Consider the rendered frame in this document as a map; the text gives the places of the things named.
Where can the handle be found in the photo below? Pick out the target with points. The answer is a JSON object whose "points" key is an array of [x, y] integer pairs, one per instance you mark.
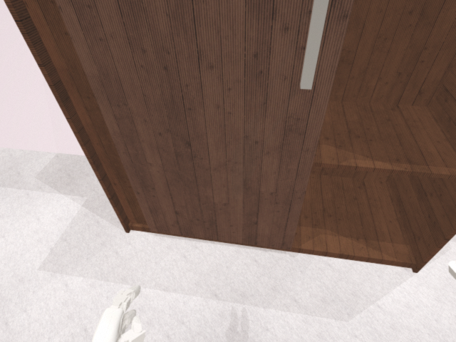
{"points": [[318, 18]]}

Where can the robot left hand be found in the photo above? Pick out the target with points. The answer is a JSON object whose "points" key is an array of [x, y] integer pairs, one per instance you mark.
{"points": [[113, 322]]}

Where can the wardrobe door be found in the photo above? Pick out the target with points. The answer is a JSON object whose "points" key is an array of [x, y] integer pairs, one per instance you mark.
{"points": [[54, 34], [202, 100]]}

